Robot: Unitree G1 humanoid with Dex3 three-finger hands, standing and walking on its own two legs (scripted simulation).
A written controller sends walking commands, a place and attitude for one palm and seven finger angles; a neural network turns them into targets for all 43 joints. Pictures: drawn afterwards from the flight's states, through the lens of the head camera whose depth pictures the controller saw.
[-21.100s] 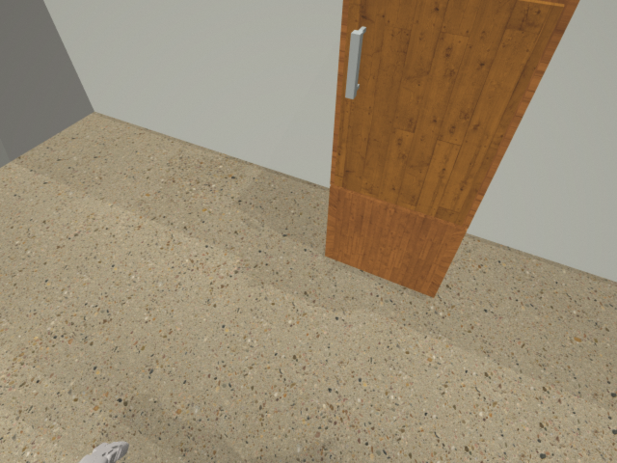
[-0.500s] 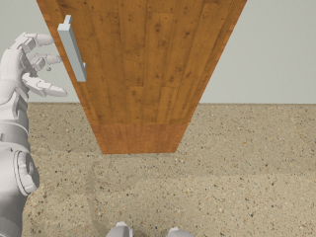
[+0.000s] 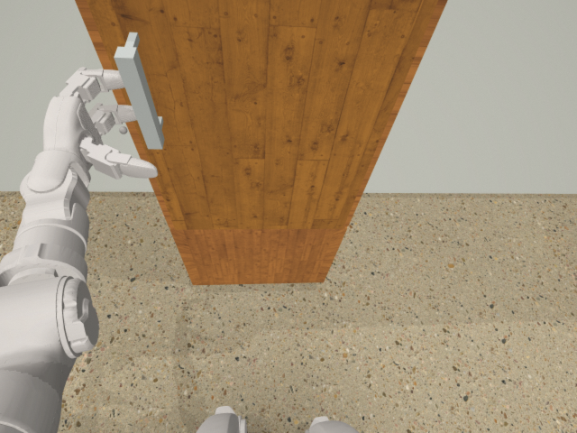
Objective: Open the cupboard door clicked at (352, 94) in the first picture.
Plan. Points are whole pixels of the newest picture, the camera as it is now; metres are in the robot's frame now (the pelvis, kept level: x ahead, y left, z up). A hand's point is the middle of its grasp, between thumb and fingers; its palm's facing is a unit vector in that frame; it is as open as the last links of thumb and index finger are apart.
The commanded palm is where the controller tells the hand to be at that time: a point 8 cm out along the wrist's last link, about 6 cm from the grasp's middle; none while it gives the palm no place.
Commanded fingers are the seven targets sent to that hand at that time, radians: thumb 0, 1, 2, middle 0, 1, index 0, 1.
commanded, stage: slide the fingers in behind the handle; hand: left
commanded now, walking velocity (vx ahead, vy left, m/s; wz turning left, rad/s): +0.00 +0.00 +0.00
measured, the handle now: (145, 95) +0.56 +0.17 +0.12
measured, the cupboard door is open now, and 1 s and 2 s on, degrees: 0 0 1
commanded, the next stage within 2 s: close the thumb around the handle in 1.00 s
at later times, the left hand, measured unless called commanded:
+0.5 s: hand (149, 126) +0.51 +0.16 +0.11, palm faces -0.02 -1.00 -0.01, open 14.0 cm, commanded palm +0.48 +0.20 +0.12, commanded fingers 0.00 -0.50 0.30 -0.30 -1.20 -0.30 -1.20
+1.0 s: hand (160, 127) +0.50 +0.15 +0.11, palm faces -0.01 -1.00 -0.01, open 14.0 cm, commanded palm +0.48 +0.20 +0.12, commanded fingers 0.00 -0.50 0.30 -0.30 -1.20 -0.30 -1.20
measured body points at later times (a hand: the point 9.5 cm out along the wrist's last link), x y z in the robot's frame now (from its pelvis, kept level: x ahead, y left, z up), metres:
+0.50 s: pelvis +0.00 +0.00 +0.00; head +0.09 +0.01 +0.44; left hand +0.50 +0.22 +0.12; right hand -0.01 -0.27 -0.11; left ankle +0.02 +0.08 -0.69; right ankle -0.03 -0.11 -0.69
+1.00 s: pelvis +0.00 -0.01 +0.00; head +0.09 +0.00 +0.44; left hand +0.50 +0.20 +0.11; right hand +0.01 -0.28 -0.11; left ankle +0.02 +0.08 -0.69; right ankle -0.03 -0.11 -0.69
